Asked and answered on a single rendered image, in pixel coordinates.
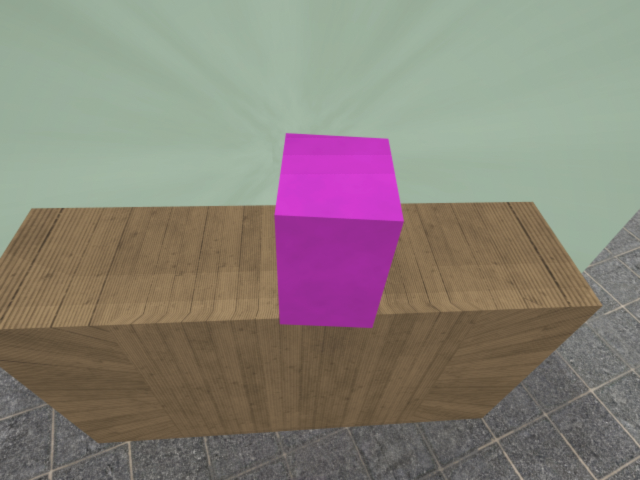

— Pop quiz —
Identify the pedestal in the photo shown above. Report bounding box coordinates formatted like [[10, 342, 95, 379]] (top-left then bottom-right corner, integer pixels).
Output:
[[0, 202, 603, 443]]

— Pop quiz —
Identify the carton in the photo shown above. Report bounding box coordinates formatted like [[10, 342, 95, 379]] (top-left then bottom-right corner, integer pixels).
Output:
[[274, 133, 404, 328]]

